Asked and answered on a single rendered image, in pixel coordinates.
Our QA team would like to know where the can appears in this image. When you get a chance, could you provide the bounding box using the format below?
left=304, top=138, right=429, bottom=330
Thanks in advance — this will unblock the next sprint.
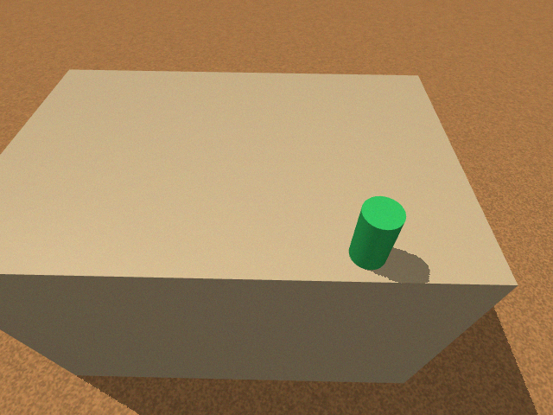
left=349, top=196, right=406, bottom=270

